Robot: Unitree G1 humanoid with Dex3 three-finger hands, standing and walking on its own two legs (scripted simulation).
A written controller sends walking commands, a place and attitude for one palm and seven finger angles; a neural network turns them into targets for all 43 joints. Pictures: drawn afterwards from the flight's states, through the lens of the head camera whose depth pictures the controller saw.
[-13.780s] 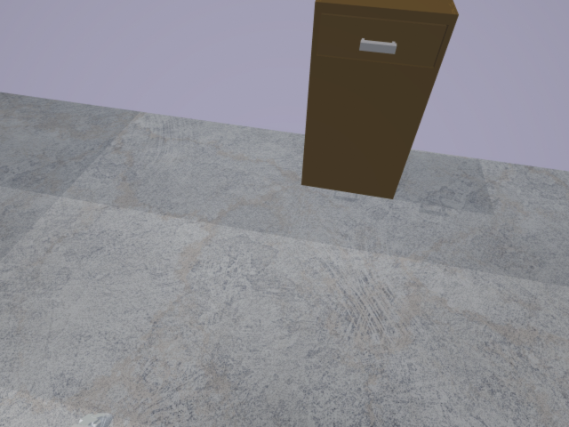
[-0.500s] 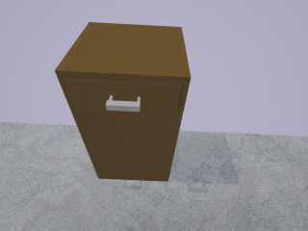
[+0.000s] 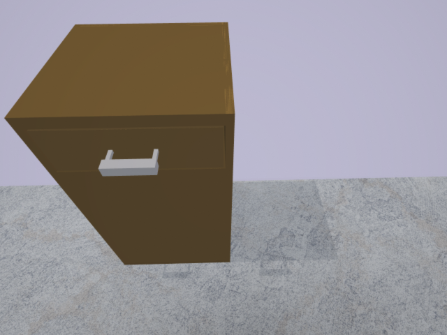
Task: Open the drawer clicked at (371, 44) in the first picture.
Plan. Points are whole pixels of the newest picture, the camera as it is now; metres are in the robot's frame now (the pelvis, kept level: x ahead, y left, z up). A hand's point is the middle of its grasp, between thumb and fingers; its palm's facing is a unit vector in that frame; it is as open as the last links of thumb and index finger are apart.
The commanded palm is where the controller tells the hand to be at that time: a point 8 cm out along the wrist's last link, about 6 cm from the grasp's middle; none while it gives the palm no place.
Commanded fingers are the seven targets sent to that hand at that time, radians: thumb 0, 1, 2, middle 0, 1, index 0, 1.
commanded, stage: come to a stop and stand still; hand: left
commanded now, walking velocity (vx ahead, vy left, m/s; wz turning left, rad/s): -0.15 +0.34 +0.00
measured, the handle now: (131, 160) +0.48 +0.23 +0.00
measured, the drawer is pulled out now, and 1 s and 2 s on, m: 0.00 0.00 0.00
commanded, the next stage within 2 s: look again from close up in 0.82 s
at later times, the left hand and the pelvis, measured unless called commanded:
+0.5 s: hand out of the picture +0.01 +0.22 -0.17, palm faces +0.09 -0.97 -0.22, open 7.4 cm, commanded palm none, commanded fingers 0.00 0.90 0.90 -0.20 -0.30 -0.20 -0.30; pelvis -0.03 +0.02 +0.01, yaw +2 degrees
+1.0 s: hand out of the picture -0.06 +0.18 -0.17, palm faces +0.01 -0.99 -0.16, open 7.4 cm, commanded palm none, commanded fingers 0.00 0.90 0.90 -0.20 -0.30 -0.20 -0.30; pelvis -0.05 +0.03 +0.01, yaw +1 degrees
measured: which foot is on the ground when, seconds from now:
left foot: up 0.00-0.32, down 0.34-1.00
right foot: down 0.00-0.34, up 0.36-0.62, down 0.64-1.00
